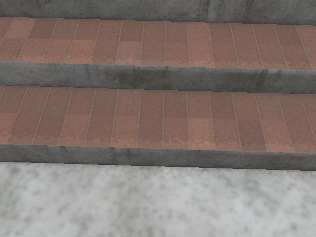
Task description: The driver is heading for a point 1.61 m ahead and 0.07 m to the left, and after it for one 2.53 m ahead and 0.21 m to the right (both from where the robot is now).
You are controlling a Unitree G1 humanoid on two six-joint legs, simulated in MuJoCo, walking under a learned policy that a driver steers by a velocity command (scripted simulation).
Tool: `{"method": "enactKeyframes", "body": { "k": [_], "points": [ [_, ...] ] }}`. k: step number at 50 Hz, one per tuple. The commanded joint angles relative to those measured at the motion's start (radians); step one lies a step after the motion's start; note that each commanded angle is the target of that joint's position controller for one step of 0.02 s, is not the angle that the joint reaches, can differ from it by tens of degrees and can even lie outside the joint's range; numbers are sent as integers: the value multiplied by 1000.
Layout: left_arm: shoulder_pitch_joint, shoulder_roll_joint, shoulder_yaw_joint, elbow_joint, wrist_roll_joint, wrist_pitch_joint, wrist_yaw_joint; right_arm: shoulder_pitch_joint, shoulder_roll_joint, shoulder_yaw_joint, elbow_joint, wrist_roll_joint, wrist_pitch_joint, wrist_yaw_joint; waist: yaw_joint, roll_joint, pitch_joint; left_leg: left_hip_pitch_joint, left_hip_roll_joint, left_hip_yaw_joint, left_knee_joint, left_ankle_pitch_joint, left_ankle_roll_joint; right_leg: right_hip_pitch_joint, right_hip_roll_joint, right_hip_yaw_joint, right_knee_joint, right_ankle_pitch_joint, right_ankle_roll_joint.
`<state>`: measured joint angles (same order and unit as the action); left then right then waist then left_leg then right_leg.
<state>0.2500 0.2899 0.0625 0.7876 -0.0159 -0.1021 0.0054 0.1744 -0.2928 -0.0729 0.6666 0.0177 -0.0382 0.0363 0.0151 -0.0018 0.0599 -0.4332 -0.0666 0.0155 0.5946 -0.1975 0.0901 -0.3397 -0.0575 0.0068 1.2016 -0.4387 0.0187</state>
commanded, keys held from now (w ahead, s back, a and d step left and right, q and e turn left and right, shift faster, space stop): w+q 0.18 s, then q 0.12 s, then no key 0.70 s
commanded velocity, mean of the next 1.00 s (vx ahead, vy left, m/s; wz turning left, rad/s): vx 0.21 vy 0.00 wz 0.31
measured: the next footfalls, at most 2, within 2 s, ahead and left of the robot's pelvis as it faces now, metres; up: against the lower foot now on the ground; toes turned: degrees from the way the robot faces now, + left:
right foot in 0.36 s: +0.40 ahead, -0.10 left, +0.00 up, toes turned +16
left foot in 0.68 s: +0.30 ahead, +0.13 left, +0.00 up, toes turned +14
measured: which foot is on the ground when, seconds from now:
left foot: down 0.00-0.38, up 0.40-0.66, down 0.68-1.00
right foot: up 0.00-0.34, down 0.36-1.00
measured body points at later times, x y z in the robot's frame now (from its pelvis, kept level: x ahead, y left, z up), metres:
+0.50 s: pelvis +0.24 -0.03 +0.00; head +0.28 -0.03 +0.45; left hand +0.37 +0.26 -0.08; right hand +0.42 -0.29 -0.11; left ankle +0.13 +0.08 -0.65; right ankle +0.36 -0.11 -0.72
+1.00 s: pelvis +0.30 +0.00 +0.01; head +0.31 +0.01 +0.46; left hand +0.34 +0.28 -0.11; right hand +0.51 -0.19 -0.09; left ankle +0.26 +0.12 -0.72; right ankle +0.36 -0.11 -0.72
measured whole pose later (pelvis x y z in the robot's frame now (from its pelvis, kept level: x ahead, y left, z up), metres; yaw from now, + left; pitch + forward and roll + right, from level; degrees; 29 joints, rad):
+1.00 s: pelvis +0.30 +0.00 +0.01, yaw +17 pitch -1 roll -1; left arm 0.15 0.25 0.01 0.90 0.01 -0.03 0.01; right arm 0.20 -0.23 -0.01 0.71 -0.02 0.00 -0.03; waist 0.02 0.01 0.02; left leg -0.22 0.00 -0.05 0.55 -0.31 -0.01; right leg -0.26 -0.01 -0.01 0.52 -0.24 0.01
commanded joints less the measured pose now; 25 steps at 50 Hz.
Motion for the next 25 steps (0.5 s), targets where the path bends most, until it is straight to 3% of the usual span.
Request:
{"method": "enactKeyframes", "body": {
  "k": [1,2,5,9,13,15,17,18,19,20,21,22,23,25],
  "points": [
    [-47,137,30,-111,26,-38,5,56,-114,-31,-68,-13,-21,-14,-19,39,-146,373,266,-432,-323,183,206,-344,-68,84,-27,118,-11],
    [-38,132,31,-111,29,-25,3,42,-112,-30,-73,-17,-22,-17,-1,47,-139,320,253,-412,-343,227,208,-306,-67,81,-61,132,-1],
    [-70,88,17,-122,39,1,4,64,-143,-37,-55,-7,-30,-32,5,34,-105,218,220,-326,-369,324,209,-287,-46,52,-201,209,39],
    [-229,51,-3,-156,31,-3,-6,118,-159,-42,-26,6,-25,-48,-55,69,-71,176,155,-263,-357,218,144,-229,11,44,-514,467,54],
    [-312,78,4,-184,24,-16,-22,177,-169,-48,4,7,3,-61,-83,101,-76,222,153,-315,-246,319,96,-145,83,47,-677,516,38],
    [-281,107,17,-178,24,-21,-27,163,-162,-48,-3,4,16,-68,-60,120,-101,281,163,-378,-160,339,69,-109,93,70,-718,463,14],
    [-171,123,27,-149,35,-28,-22,105,-134,-41,-24,1,17,-73,3,134,-144,303,133,-373,-26,411,23,15,75,48,-797,533,-30],
    [-100,156,34,-144,57,-35,-15,103,-87,-25,-44,-8,11,-71,29,93,-235,249,76,-336,131,344,-16,198,-18,98,-785,725,-80],
    [-38,210,39,-146,82,-31,-8,228,-21,-4,-49,-26,6,-68,-12,-131,-368,15,-31,-257,418,-200,-82,522,-263,342,-695,1161,-217],
    [17,200,46,-113,53,-11,-15,352,-70,0,-33,-9,2,-62,-29,-317,-491,-153,-57,-216,632,-543,-121,656,-421,633,-729,1042,-366],
    [-29,142,31,-137,29,3,-15,318,-156,-22,-7,1,15,-64,-9,-167,-424,-189,2,-240,721,-464,-146,553,-373,599,-776,786,-339],
    [-80,96,14,-150,28,16,-12,208,-177,-29,-22,0,32,-69,6,-100,-314,-212,30,-197,729,-397,-159,444,-307,470,-798,651,-288],
    [-131,64,-3,-150,35,26,-13,151,-166,-28,-30,-8,52,-75,-4,-66,-233,-195,57,-174,677,-363,-167,315,-251,382,-831,589,-263],
    [-199,61,-12,-132,44,39,-12,140,-101,-12,-39,-18,76,-79,-51,-98,-148,-44,96,-135,483,-312,-169,91,-168,258,-892,530,-223]
  ]
}}
Keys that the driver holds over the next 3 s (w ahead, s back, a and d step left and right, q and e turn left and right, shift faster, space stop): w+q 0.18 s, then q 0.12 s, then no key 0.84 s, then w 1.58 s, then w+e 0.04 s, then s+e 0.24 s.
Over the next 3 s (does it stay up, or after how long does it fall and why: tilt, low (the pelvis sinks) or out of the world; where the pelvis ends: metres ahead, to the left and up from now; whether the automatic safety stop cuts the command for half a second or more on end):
stays up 1.07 0.23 0.26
